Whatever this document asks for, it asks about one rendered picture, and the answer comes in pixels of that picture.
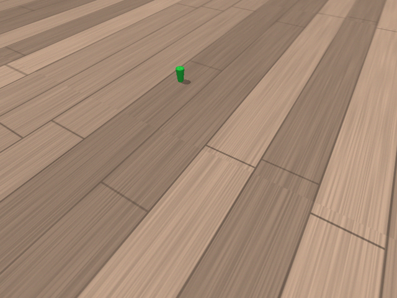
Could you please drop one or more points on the cup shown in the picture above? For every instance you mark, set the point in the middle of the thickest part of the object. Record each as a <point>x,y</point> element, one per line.
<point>180,73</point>

